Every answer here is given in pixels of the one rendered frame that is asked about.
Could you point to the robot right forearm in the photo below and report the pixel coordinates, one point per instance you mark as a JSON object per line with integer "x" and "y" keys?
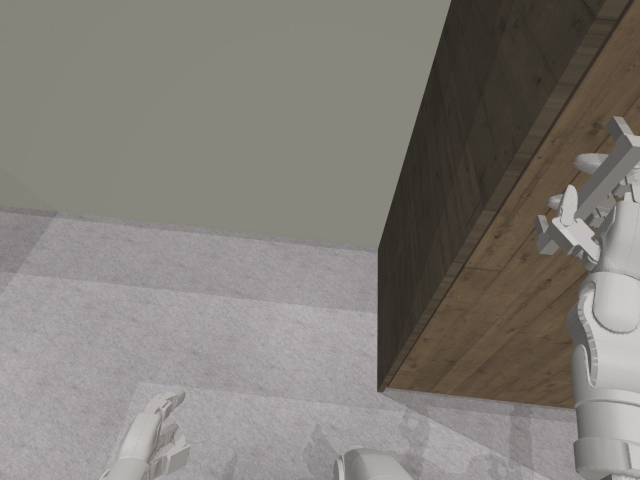
{"x": 604, "y": 325}

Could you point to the robot right thigh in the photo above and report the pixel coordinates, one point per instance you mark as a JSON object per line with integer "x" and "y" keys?
{"x": 368, "y": 464}

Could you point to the handle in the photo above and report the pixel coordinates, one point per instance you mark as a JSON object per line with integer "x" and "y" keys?
{"x": 614, "y": 168}

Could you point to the wardrobe door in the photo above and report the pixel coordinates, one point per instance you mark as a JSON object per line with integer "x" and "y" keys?
{"x": 500, "y": 331}

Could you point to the right robot hand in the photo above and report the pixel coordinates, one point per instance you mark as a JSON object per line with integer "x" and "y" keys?
{"x": 617, "y": 223}

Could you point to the left robot hand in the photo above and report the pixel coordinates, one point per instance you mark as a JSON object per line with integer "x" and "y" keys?
{"x": 146, "y": 440}

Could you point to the robot left forearm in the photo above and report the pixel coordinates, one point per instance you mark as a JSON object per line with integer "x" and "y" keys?
{"x": 127, "y": 469}

